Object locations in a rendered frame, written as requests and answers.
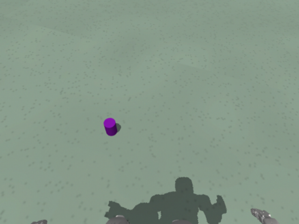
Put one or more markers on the right robot hand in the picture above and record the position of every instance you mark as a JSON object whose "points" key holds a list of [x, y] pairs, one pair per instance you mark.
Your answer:
{"points": [[263, 216]]}

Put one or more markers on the can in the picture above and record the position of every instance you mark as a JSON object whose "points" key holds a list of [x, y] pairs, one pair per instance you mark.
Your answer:
{"points": [[110, 126]]}

